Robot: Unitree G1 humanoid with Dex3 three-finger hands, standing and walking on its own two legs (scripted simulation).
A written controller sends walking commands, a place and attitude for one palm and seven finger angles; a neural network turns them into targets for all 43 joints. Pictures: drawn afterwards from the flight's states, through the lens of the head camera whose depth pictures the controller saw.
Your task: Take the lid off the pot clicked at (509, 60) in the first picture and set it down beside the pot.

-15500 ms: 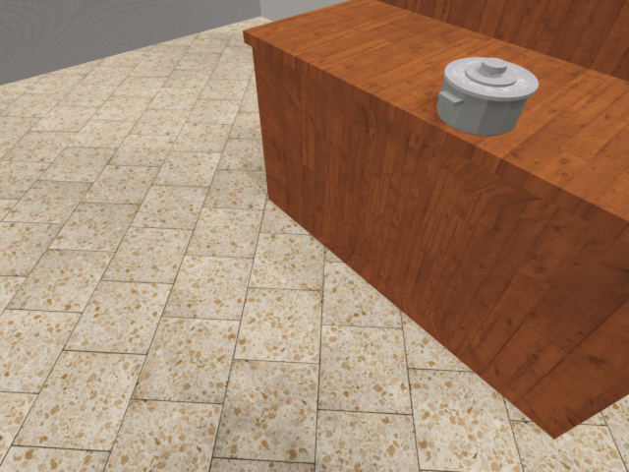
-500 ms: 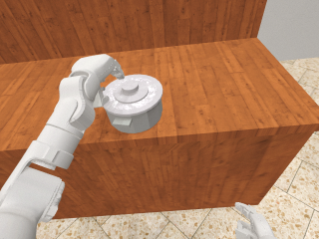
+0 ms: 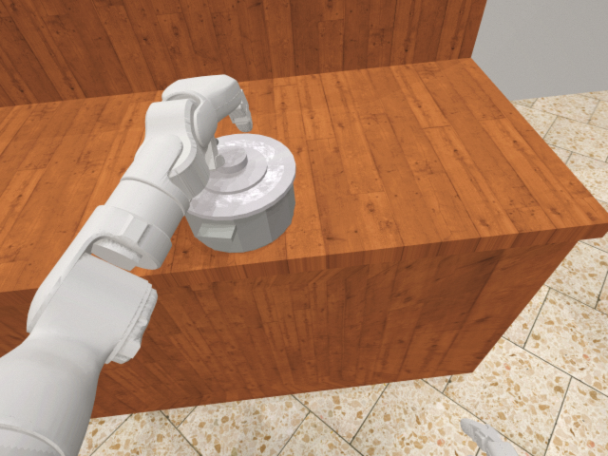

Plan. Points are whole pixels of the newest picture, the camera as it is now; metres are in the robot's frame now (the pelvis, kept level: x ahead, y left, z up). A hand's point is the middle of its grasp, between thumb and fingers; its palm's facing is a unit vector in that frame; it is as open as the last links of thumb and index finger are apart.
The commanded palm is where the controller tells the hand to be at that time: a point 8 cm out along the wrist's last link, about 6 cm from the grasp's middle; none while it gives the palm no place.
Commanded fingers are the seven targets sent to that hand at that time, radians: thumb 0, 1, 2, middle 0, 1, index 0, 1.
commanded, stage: move the open hand above the knob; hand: left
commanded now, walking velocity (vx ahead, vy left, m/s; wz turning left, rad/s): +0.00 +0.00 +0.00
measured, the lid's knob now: (230, 159) +0.52 +0.13 +0.12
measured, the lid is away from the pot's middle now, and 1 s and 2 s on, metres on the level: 0.00 0.00 0.00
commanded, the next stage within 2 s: lower the open fingers around the knob in 0.80 s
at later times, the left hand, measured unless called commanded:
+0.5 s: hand (215, 132) +0.49 +0.13 +0.19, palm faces -0.22 -0.09 -0.97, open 9.9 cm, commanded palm +0.47 +0.14 +0.25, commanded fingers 0.00 -0.34 1.58 -0.86 -0.08 -0.86 -0.08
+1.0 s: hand (222, 133) +0.48 +0.12 +0.19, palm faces -0.28 -0.10 -0.96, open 9.9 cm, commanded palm +0.47 +0.12 +0.24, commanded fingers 0.00 -0.34 1.58 -0.86 -0.08 -0.86 -0.08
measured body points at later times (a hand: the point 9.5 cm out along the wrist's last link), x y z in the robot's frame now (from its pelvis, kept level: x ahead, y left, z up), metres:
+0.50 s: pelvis +0.02 +0.01 +0.00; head +0.04 -0.02 +0.45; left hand +0.50 +0.13 +0.24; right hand +0.11 -0.24 -0.14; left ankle +0.00 +0.08 -0.75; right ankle +0.00 -0.11 -0.75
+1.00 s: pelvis +0.01 +0.01 +0.00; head +0.03 -0.02 +0.45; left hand +0.49 +0.12 +0.24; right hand +0.10 -0.23 -0.14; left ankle +0.00 +0.08 -0.75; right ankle +0.00 -0.11 -0.75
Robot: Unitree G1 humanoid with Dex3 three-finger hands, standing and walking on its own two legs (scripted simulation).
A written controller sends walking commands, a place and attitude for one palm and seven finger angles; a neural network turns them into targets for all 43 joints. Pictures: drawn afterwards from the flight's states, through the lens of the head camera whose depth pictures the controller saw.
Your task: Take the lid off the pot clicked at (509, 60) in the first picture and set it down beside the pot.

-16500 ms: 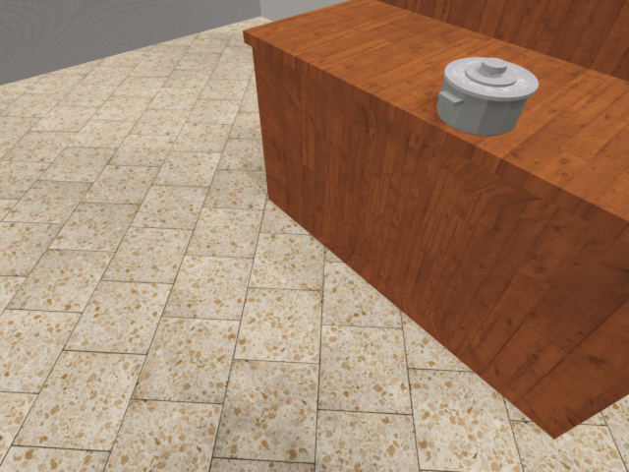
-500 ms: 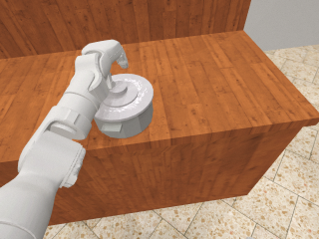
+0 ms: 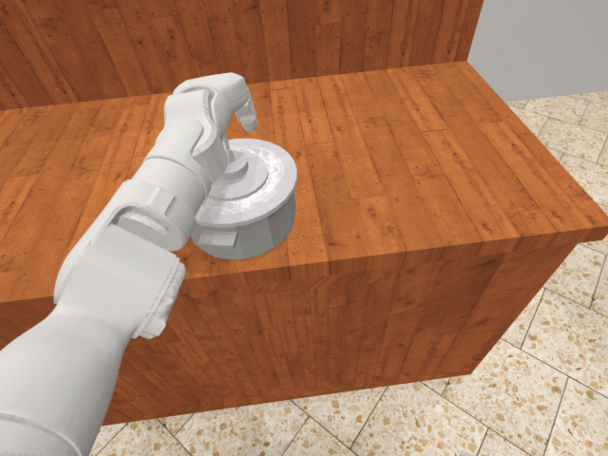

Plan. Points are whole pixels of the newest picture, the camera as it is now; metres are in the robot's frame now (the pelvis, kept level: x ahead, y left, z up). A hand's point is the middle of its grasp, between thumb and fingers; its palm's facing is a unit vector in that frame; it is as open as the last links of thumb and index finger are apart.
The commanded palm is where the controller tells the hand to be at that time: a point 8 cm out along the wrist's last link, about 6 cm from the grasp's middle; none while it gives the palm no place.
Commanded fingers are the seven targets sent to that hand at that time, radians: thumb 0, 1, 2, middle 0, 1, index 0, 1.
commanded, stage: lower the open fingers around the knob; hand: left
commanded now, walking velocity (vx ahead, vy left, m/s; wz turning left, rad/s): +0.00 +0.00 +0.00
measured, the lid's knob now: (230, 165) +0.51 +0.12 +0.12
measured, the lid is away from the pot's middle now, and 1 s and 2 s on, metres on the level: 0.00 0.00 0.00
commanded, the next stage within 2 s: close the fingers and squeeze the knob in 1.54 s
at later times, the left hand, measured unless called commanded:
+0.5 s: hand (224, 162) +0.47 +0.11 +0.16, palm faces -0.36 -0.09 -0.93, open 9.9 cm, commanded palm +0.47 +0.12 +0.21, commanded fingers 0.00 -0.34 1.58 -0.86 -0.08 -0.86 -0.08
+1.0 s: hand (227, 161) +0.48 +0.11 +0.15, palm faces -0.36 -0.09 -0.93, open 9.9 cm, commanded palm +0.47 +0.12 +0.20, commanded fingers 0.00 -0.34 1.58 -0.86 -0.08 -0.86 -0.08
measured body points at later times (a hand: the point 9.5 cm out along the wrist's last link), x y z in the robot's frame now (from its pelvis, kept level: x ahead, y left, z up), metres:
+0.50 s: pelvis +0.01 -0.01 +0.00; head +0.02 -0.03 +0.45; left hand +0.48 +0.11 +0.21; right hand +0.09 -0.27 -0.14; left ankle -0.01 +0.07 -0.75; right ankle -0.01 -0.12 -0.75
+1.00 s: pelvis +0.01 +0.00 +0.00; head +0.03 -0.03 +0.45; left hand +0.49 +0.11 +0.20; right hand +0.07 -0.26 -0.15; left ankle -0.01 +0.07 -0.75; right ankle -0.01 -0.12 -0.75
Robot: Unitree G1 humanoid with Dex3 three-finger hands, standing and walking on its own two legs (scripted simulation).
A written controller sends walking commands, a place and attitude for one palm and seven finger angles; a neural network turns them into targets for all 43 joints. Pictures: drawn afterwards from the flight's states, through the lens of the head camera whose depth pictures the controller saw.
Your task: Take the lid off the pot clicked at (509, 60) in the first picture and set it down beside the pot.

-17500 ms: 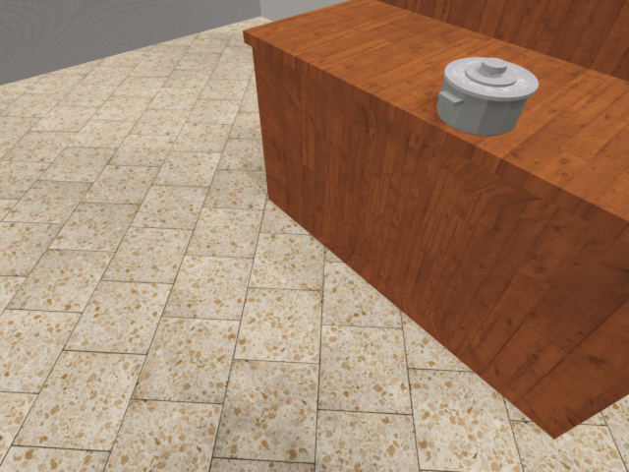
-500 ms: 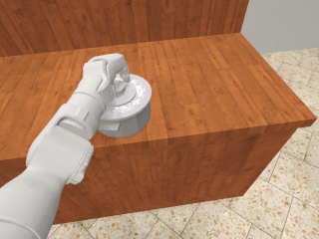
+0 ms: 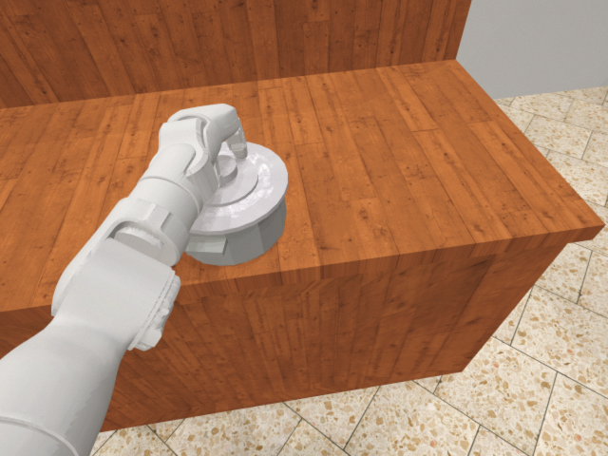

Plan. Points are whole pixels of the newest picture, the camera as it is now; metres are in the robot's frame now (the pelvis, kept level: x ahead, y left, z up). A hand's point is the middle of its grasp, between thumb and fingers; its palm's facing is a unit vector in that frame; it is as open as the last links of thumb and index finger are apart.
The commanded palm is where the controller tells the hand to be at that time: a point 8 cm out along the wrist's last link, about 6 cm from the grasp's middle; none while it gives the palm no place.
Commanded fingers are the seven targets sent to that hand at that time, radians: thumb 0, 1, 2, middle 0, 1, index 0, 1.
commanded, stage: lower the open fingers around the knob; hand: left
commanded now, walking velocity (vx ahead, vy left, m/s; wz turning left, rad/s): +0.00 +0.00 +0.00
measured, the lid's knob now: (219, 169) +0.49 +0.12 +0.12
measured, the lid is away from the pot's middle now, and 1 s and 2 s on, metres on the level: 0.00 0.00 0.00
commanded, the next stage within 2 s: close the fingers and squeeze the knob in 0.54 s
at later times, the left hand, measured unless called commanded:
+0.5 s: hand (211, 165) +0.47 +0.12 +0.15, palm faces -0.36 -0.12 -0.92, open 9.9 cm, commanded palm +0.46 +0.13 +0.20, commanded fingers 0.00 -0.34 1.58 -0.86 -0.08 -0.86 -0.08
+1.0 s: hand (213, 170) +0.46 +0.12 +0.14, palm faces -0.36 -0.08 -0.93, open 9.5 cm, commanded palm +0.46 +0.12 +0.20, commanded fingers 0.00 0.07 0.97 -0.55 -0.95 -0.55 -0.95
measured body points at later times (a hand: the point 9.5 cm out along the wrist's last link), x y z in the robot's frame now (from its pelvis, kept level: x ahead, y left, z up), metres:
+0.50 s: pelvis -0.01 +0.00 +0.00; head +0.02 -0.02 +0.45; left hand +0.48 +0.12 +0.20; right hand +0.05 -0.26 -0.14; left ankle -0.02 +0.07 -0.75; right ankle -0.02 -0.12 -0.75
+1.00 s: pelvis +0.00 +0.00 +0.00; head +0.02 -0.02 +0.45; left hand +0.48 +0.12 +0.20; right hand +0.05 -0.26 -0.14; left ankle -0.02 +0.07 -0.75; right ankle -0.02 -0.12 -0.75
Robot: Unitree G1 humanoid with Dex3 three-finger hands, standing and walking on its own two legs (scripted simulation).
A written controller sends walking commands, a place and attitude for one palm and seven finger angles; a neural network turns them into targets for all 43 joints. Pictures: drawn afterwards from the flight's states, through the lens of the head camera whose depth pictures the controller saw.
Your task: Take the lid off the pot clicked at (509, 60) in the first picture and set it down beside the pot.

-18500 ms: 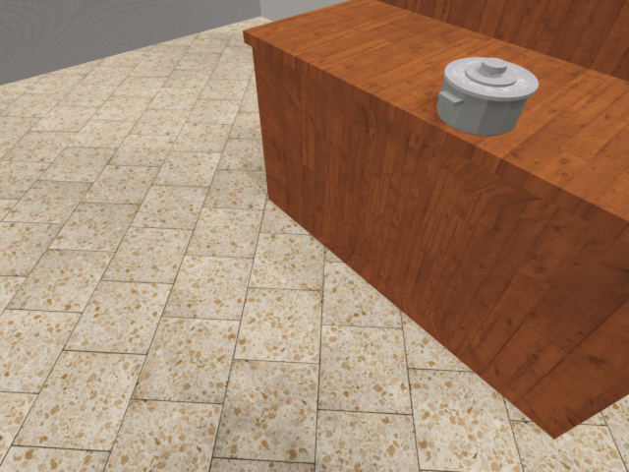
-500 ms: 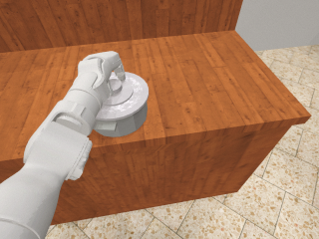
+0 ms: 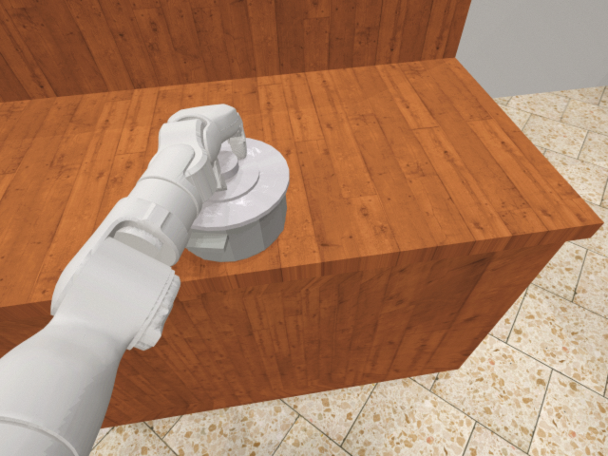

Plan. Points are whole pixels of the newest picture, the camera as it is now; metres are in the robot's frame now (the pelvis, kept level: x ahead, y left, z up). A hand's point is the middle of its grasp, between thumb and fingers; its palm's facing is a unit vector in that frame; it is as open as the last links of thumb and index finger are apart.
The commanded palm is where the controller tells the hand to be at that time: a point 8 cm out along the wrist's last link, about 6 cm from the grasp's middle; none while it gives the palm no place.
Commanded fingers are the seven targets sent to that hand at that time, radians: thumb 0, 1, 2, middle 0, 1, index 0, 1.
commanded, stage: close the fingers and squeeze the knob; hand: left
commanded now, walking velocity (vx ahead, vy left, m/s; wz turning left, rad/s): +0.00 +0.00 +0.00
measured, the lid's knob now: (220, 165) +0.50 +0.11 +0.12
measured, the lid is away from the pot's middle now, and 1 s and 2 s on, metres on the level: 0.00 0.00 0.00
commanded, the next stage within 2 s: lift the lid straight up in 1.12 s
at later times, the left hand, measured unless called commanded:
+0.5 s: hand (218, 164) +0.47 +0.11 +0.14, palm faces -0.37 -0.09 -0.92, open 8.0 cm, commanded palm +0.47 +0.12 +0.20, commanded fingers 0.00 0.35 0.79 -0.70 -1.05 -0.72 -1.06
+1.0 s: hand (217, 163) +0.47 +0.11 +0.15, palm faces -0.37 -0.10 -0.92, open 7.9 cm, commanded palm +0.47 +0.12 +0.20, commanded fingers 0.00 0.49 0.96 -0.73 -1.06 -0.81 -1.09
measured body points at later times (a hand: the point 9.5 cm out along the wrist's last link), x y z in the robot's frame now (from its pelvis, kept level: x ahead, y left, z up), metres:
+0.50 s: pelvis +0.00 -0.01 +0.00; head +0.03 -0.03 +0.45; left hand +0.49 +0.11 +0.20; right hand +0.06 -0.27 -0.14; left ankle -0.01 +0.07 -0.74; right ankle -0.02 -0.13 -0.74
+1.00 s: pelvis +0.00 +0.00 +0.00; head +0.03 -0.03 +0.45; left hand +0.49 +0.11 +0.20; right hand +0.06 -0.26 -0.14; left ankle -0.01 +0.07 -0.74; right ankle -0.02 -0.13 -0.74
